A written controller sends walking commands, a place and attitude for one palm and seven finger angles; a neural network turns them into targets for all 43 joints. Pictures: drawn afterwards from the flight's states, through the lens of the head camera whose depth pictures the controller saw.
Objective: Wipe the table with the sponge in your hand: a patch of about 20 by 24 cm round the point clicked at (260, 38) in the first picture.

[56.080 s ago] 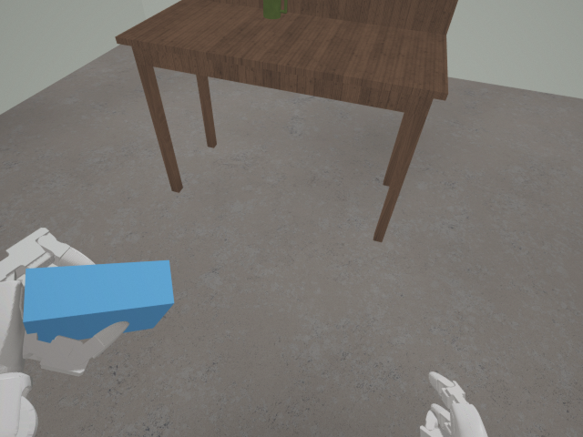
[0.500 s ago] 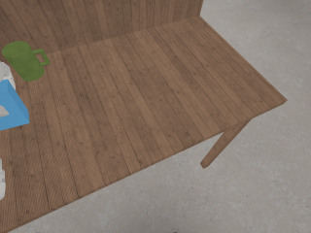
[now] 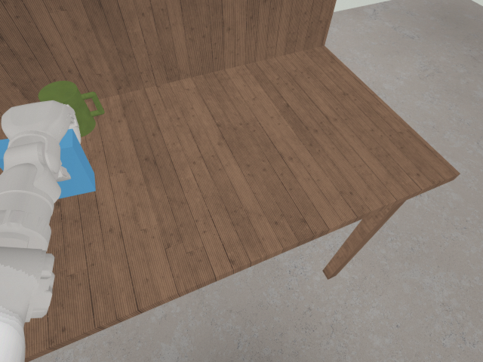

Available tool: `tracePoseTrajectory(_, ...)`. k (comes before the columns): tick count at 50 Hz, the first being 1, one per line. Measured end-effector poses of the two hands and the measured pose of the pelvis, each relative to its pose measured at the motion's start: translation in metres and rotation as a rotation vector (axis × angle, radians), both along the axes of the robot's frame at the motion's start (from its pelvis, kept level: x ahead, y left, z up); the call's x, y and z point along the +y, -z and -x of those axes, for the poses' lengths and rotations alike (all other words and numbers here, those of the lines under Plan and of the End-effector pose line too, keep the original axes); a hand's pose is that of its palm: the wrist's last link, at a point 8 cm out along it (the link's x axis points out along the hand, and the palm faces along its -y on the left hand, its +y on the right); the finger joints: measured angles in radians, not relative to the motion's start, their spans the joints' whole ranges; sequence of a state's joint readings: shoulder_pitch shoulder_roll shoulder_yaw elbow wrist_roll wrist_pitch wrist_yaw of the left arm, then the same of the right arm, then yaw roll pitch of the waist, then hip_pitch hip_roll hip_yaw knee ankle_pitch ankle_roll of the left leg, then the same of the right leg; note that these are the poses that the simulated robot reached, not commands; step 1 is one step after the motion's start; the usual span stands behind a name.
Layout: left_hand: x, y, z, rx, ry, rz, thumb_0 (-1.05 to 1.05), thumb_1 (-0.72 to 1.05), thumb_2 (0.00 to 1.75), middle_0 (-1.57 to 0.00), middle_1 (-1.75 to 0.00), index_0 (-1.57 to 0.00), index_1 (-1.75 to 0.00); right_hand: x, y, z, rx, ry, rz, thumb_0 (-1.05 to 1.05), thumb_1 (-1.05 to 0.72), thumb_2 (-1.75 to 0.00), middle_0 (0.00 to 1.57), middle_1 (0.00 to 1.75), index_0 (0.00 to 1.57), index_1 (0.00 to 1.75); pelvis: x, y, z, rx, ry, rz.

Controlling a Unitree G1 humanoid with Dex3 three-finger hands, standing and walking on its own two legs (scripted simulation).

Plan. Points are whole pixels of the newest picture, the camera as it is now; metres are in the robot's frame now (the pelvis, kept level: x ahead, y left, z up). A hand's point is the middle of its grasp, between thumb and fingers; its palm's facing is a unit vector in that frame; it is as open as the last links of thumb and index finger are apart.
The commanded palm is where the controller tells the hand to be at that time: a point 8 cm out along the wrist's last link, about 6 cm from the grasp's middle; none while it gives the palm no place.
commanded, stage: slide across to the middle lane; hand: left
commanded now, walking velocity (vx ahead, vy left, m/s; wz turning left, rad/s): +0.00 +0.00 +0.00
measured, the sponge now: (56, 175) +0.42 +0.35 +0.03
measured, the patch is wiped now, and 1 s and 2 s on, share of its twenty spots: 0.20 0.30 0.55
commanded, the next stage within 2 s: wipe back along the middle lane in 0.16 s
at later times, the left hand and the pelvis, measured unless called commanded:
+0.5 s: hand (83, 144) +0.45 +0.29 +0.08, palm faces -0.09 -0.01 -1.00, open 9.2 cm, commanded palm +0.42 +0.27 +0.13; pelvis +0.01 -0.02 +0.00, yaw -2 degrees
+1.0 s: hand (85, 167) +0.41 +0.27 +0.08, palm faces -0.05 -0.01 -1.00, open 9.2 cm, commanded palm +0.37 +0.25 +0.11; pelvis +0.00 -0.02 +0.00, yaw +0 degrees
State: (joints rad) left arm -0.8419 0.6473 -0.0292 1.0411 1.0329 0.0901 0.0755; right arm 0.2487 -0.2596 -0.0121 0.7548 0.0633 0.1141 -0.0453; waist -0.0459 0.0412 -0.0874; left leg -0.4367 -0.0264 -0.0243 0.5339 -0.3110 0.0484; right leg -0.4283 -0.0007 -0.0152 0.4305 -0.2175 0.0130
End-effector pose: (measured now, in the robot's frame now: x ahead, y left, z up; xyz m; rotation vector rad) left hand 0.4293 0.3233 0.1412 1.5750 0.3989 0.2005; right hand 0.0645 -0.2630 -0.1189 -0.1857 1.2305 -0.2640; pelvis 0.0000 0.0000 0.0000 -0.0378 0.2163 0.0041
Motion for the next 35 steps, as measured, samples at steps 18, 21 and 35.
tracePoseTrajectory(18, -0.039, 0.0, -0.021, 0.0, 0.024, 0.006, 0.0, -0.47, 1.07, -0.83, -1.45, -0.85, -1.46, -0.023, 0.001, 0.042, 0.086, 0.056, 0.025, 0.0, -0.91, -0.89, 0.2, 0.3, 0.2, 0.3, -0.013, 0.0, -0.001, 0.011, 0.014, -0.006)
tracePoseTrajectory(21, -0.042, 0.001, -0.018, -0.011, 0.016, -0.002, 0.0, -0.47, 1.07, -0.82, -1.45, -0.84, -1.47, -0.026, 0.002, 0.047, 0.094, 0.071, 0.015, 0.0, -0.91, -0.89, 0.2, 0.3, 0.2, 0.29, -0.015, -0.001, -0.003, 0.008, 0.023, -0.007)
tracePoseTrajectory(35, -0.052, 0.001, 0.021, -0.055, 0.002, 0.018, -0.01, -0.44, 1.06, -0.8, -1.48, -0.82, -1.49, -0.024, 0.0, -0.008, -0.049, 0.012, -0.027, 0.01, -0.91, -0.9, 0.2, 0.3, 0.2, 0.29, -0.018, -0.003, -0.003, -0.05, 0.013, -0.012)
